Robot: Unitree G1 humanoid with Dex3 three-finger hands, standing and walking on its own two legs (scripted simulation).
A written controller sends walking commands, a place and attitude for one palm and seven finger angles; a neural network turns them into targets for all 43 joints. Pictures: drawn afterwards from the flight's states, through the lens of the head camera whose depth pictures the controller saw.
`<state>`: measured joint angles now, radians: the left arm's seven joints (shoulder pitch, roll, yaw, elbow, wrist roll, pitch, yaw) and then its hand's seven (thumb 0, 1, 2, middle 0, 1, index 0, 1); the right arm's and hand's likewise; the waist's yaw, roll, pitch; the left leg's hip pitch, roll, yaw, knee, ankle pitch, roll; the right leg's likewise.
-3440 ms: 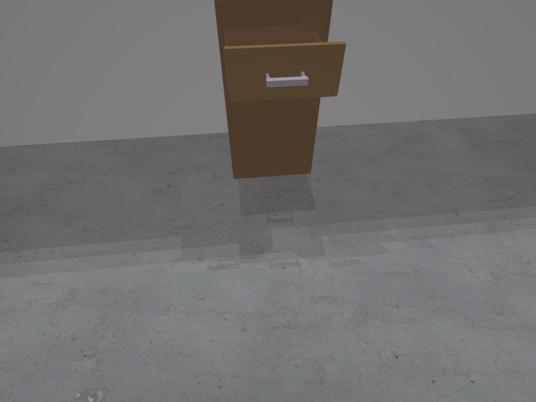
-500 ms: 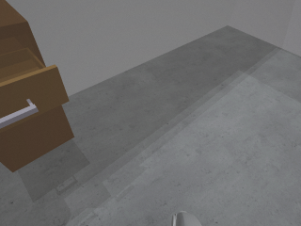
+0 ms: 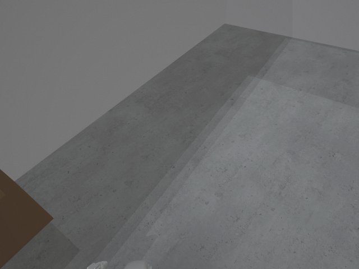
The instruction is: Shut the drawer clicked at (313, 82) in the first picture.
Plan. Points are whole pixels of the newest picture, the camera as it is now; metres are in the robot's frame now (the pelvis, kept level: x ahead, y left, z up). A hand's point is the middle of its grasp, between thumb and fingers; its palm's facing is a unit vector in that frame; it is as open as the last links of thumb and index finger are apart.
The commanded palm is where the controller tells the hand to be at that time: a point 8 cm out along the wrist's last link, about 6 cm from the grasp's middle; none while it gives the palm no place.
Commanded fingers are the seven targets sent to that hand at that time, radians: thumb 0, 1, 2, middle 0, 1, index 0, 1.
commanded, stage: turn to face it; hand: left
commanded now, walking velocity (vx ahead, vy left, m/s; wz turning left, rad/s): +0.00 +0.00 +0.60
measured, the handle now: out of the picture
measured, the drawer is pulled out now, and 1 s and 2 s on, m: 0.30 0.30 0.30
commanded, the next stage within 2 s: take the last steps up to it in 1.54 s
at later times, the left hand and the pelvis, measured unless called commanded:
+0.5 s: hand out of the picture -0.05 +0.23 -0.19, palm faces +0.38 -0.89 -0.24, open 7.3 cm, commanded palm none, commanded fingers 0.00 0.90 0.90 -0.20 -0.30 -0.20 -0.30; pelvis +0.03 +0.04 -0.01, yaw +18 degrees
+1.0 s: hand out of the picture +0.02 +0.22 -0.13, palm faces +0.58 -0.75 -0.30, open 7.3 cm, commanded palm none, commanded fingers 0.00 0.90 0.90 -0.20 -0.30 -0.20 -0.30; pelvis +0.05 -0.01 +0.00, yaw +36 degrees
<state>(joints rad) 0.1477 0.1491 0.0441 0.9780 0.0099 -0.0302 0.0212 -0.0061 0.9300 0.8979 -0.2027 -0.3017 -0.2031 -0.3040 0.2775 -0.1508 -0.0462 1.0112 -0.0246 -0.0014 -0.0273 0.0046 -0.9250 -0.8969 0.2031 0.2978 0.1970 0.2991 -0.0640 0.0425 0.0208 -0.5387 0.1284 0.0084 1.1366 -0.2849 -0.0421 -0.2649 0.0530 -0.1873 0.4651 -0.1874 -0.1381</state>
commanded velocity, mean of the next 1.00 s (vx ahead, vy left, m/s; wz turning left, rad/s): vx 0.00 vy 0.00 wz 0.60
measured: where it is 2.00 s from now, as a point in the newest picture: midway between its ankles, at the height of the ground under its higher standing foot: outside the picture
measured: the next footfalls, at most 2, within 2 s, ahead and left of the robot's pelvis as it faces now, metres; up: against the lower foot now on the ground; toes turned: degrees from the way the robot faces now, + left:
left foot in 0.44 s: +0.01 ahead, +0.16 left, +0.00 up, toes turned +25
right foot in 0.84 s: +0.16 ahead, -0.07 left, +0.00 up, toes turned +25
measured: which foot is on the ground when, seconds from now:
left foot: up 0.00-0.42, down 0.44-0.84, up 0.86-1.00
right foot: down 0.00-0.44, up 0.46-0.82, down 0.84-1.00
